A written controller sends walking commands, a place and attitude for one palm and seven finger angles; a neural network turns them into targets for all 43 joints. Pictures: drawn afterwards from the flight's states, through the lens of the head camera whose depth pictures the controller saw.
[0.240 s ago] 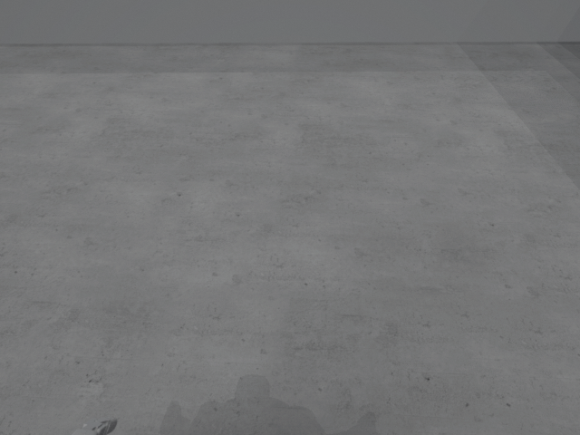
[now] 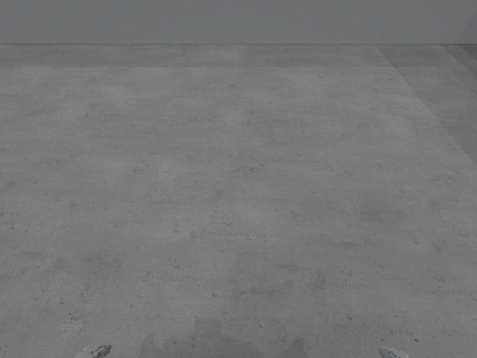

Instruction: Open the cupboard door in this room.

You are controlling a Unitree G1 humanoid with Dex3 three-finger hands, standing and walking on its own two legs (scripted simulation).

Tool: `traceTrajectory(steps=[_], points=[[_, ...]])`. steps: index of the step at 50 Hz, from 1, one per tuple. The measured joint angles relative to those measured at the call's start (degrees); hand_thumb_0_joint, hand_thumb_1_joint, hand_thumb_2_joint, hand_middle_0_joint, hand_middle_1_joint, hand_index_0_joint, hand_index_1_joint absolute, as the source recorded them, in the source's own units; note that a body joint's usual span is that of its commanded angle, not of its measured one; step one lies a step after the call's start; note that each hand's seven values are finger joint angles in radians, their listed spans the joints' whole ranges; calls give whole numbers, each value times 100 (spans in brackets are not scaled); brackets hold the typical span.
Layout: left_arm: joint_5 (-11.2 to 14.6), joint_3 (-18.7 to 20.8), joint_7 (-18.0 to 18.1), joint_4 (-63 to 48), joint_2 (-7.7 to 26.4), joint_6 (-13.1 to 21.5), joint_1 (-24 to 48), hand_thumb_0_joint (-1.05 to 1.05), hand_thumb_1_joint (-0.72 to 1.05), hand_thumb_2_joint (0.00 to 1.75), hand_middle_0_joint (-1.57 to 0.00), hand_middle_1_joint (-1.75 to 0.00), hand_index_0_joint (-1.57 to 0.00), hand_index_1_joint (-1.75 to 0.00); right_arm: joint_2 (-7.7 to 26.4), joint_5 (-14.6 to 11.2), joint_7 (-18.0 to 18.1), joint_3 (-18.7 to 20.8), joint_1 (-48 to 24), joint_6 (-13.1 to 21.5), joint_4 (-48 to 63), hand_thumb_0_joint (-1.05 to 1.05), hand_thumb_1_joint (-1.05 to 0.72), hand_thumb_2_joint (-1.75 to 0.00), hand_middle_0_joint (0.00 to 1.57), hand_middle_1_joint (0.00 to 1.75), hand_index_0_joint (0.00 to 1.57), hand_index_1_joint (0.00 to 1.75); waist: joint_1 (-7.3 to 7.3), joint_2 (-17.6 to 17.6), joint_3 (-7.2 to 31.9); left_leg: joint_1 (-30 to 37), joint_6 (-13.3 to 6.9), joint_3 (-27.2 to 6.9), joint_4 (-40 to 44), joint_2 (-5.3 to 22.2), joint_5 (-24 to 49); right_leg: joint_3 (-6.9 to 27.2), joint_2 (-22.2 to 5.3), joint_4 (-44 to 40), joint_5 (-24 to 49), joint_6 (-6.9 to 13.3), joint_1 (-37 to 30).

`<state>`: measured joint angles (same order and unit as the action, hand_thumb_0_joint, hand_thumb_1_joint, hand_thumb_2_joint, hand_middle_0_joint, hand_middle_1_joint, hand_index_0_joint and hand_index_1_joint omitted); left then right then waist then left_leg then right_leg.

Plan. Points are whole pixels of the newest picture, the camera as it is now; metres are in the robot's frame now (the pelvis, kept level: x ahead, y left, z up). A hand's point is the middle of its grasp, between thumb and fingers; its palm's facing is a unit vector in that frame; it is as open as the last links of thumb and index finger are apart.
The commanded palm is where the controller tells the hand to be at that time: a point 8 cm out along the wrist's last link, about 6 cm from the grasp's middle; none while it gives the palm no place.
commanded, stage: stand and wait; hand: left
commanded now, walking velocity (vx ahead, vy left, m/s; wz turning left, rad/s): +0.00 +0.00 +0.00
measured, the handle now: out of the picture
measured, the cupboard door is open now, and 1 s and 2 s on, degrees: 0 0 0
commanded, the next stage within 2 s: turn or walk to find it in 0.66 s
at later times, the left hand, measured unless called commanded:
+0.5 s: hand out of the picture +0.06 +0.24 -0.15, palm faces -0.03 -0.94 -0.35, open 7.4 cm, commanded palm none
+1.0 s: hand out of the picture +0.02 +0.22 -0.18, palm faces +0.04 -0.96 -0.27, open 7.4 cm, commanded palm none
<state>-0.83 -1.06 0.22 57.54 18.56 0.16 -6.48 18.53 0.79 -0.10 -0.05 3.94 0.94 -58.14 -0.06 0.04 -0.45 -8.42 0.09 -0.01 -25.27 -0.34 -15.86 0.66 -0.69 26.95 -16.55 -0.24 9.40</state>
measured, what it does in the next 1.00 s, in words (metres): stands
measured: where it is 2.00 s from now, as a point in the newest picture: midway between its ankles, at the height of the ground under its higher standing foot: outside the picture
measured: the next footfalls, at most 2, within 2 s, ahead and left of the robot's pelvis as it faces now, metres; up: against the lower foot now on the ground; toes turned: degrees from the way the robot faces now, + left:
right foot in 1.32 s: -0.02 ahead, -0.14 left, +0.00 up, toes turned +11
left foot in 1.66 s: -0.10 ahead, +0.11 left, +0.00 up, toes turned +27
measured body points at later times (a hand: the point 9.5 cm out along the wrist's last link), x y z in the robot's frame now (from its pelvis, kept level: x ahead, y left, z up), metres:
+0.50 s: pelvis -0.02 -0.01 +0.00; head -0.02 -0.02 +0.45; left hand +0.06 +0.29 -0.12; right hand +0.05 -0.31 -0.13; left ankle -0.03 +0.12 -0.74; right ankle -0.02 -0.12 -0.74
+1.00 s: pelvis -0.04 +0.00 -0.01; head -0.02 +0.01 +0.44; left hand +0.01 +0.27 -0.15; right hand +0.02 -0.26 -0.15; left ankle -0.02 +0.12 -0.74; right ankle -0.02 -0.12 -0.74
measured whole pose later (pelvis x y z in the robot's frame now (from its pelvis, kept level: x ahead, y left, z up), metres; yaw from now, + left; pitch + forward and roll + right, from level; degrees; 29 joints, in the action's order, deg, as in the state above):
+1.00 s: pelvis -0.04 +0.00 -0.01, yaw +4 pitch -1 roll -1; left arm -1.0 -0.1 1.2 56.9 15.0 -2.3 -10.3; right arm 14.8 0.6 -0.6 0.8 11.8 -2.0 -59.8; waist 0.8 0.5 -2.3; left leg -16.9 0.0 -4.0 -33.3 -1.5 -15.6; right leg -3.3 -1.8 31.9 -16.3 -0.4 14.8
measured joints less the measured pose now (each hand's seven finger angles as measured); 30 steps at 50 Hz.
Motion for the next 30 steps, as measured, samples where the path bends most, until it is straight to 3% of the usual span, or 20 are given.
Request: traceTrajectory(steps=[30], points=[[16,48,-23,443,107,11,-154,1,90,90,-21,-30,-21,-30,129,-33,-1,0,345,-33,-574,1,-90,-90,21,29,20,30,35,-32,-105,123,124,-36,388,148,403,-39,145,-435,433,114,-139]])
